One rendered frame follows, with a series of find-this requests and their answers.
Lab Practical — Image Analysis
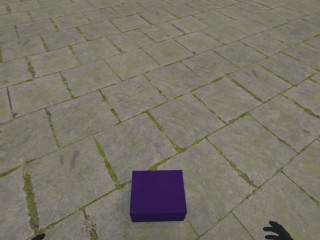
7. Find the robot right hand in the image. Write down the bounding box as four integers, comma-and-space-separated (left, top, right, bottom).
263, 220, 294, 240

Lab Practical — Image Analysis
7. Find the carton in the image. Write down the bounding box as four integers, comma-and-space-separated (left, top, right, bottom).
129, 170, 187, 222

